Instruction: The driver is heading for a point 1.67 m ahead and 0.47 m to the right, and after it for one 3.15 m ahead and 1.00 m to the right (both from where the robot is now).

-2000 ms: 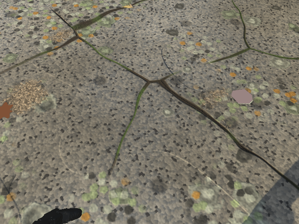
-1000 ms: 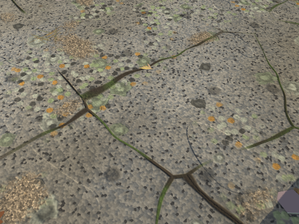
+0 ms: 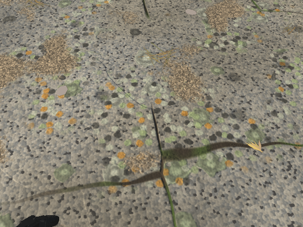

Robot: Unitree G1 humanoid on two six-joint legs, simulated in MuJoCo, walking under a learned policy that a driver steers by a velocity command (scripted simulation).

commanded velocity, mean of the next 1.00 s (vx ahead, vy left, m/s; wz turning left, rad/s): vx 0.07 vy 0.00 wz -0.18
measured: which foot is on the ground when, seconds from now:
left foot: down 0.00-0.16, up 0.18-0.48, down 0.50-0.90, up 0.92-1.00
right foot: up 0.00-0.14, down 0.16-0.52, up 0.54-0.88, down 0.90-1.00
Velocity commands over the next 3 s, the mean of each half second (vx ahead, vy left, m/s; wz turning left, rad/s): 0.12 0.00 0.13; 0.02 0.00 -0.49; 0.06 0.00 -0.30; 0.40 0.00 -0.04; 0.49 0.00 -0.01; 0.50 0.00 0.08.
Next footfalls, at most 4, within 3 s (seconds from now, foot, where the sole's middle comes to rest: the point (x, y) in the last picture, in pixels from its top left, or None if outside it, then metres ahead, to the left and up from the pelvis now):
0.16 right None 0.27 -0.13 -0.78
0.50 left None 0.18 0.10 -0.78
0.90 right None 0.18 -0.17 -0.78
1.32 left None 0.26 0.04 -0.78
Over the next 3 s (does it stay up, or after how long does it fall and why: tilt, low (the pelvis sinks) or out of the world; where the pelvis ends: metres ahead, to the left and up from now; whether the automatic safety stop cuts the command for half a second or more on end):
stays up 0.83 -0.42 0.00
